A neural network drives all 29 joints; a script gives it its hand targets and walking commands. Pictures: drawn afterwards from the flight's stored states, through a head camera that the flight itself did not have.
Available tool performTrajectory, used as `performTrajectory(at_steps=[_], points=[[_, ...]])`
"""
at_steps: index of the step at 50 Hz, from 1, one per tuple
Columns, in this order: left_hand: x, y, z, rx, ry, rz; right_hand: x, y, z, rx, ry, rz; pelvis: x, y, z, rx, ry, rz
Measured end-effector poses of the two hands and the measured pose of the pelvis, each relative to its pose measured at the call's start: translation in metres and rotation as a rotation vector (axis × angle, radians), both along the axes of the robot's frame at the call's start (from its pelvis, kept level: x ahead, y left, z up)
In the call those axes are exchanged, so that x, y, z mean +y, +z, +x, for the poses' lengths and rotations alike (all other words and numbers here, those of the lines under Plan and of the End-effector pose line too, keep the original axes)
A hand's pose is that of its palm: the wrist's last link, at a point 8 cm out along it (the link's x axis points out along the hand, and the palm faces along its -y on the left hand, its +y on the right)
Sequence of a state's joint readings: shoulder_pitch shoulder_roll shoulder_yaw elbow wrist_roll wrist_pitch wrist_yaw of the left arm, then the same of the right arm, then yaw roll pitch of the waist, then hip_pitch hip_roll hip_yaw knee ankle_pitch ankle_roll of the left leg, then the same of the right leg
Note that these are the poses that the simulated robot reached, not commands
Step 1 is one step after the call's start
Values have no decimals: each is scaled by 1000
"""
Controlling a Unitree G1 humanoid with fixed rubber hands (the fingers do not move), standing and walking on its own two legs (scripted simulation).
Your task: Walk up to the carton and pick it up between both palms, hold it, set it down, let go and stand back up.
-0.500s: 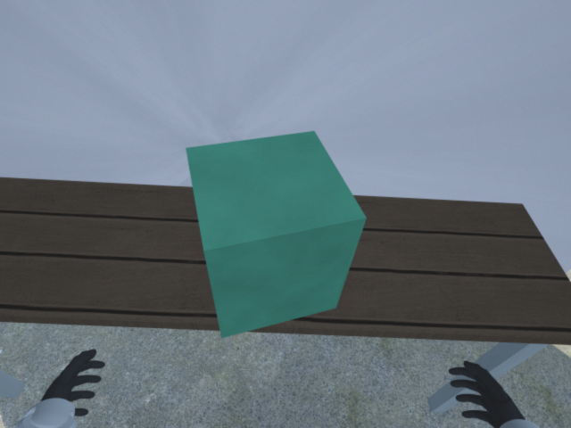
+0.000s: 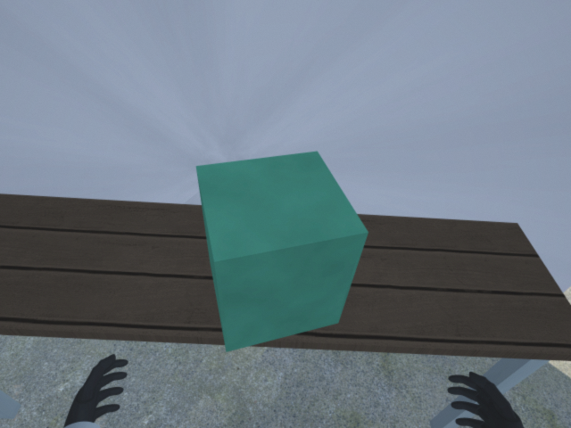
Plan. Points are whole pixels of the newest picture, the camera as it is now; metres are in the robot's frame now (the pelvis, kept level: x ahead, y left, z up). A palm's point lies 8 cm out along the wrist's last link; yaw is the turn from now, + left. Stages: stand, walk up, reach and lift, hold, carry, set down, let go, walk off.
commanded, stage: reach and lift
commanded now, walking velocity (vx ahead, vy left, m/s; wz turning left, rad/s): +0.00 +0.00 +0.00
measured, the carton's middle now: (272, 250) +0.42 +0.03 +0.01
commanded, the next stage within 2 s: none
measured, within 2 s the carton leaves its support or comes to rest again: neither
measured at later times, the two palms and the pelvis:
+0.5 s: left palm (108, 413) +0.17 +0.23 -0.03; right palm (508, 416) +0.17 -0.29 -0.02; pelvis +0.00 +0.00 +0.00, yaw +0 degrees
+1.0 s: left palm (120, 393) +0.19 +0.21 -0.01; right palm (496, 382) +0.21 -0.28 +0.01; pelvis +0.01 -0.01 +0.00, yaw +0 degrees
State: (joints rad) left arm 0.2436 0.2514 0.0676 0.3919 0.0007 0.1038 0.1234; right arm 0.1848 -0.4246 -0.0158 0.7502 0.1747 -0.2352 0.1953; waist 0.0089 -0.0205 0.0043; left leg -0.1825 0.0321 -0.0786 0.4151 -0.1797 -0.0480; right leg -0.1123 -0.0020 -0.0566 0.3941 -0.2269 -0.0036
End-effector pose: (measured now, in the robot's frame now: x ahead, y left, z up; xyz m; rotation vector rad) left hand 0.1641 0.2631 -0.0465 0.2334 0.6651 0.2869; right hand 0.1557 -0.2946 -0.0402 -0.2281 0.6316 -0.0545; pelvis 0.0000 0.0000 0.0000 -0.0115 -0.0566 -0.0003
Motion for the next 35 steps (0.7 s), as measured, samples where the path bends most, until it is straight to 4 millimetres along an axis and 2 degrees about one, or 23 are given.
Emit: performTrajectory(at_steps=[35], points=[[-47,32,7,-336,16,-94,9,34,26,-282,10,151,-3,0,1,5,-1,3]])
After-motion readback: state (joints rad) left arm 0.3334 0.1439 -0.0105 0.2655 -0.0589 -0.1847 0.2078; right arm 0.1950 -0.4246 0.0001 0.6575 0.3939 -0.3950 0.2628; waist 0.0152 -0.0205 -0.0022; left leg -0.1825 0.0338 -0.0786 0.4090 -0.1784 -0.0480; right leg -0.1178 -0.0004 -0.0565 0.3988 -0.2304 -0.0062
